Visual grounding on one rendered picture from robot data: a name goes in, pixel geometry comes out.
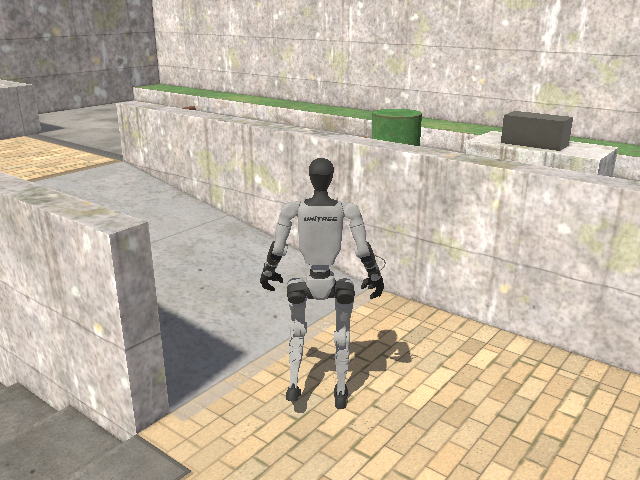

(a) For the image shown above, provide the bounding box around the robot left upper arm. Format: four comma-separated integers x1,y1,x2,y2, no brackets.
272,201,300,256

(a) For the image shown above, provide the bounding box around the robot left hand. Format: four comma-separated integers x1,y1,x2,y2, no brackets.
260,272,283,291

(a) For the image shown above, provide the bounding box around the robot right upper arm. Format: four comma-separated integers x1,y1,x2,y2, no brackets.
341,202,370,258

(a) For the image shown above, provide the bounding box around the robot left shin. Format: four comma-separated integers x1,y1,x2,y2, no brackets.
289,320,304,389

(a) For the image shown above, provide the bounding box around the robot left forearm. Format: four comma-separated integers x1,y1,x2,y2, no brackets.
262,241,282,277

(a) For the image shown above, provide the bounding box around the robot right forearm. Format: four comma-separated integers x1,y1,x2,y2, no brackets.
360,242,381,281

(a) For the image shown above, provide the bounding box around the left robot foot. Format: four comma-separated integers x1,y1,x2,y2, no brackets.
286,384,301,401

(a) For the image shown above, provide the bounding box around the robot right hand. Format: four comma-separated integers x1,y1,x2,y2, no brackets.
361,276,384,299

